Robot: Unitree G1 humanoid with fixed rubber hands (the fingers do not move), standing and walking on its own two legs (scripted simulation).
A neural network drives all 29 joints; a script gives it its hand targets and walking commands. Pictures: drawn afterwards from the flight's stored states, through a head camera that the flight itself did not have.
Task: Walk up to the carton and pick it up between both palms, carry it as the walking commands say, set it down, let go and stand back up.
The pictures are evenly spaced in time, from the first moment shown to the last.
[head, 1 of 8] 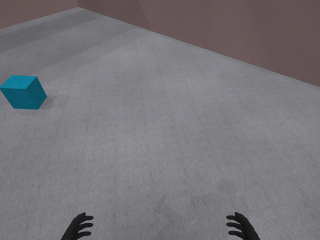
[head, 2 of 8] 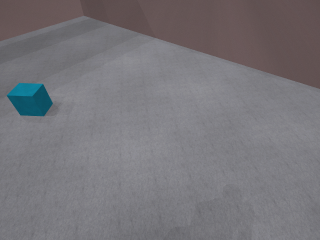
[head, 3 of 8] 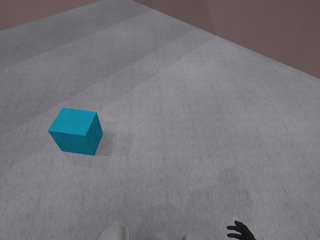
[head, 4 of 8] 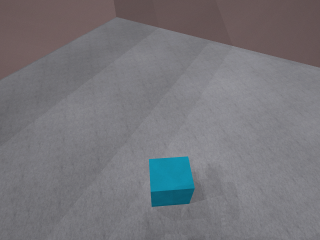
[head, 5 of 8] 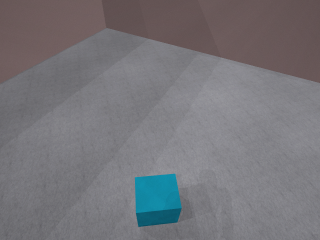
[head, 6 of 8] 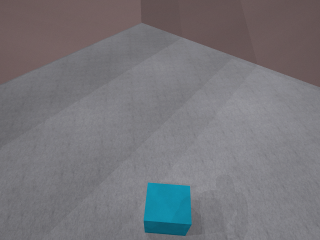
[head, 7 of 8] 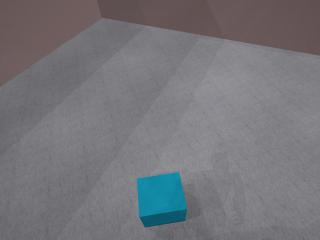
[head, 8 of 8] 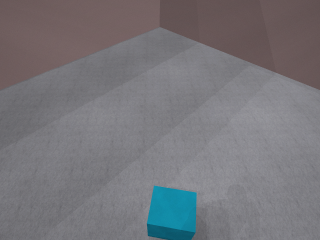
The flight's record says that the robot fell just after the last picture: no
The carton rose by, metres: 0.00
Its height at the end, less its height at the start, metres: +0.00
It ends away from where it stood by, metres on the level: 0.00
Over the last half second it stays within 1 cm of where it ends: yes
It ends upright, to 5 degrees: yes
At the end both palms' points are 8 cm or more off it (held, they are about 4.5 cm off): yes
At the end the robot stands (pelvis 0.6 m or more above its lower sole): yes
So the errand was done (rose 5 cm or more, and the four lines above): no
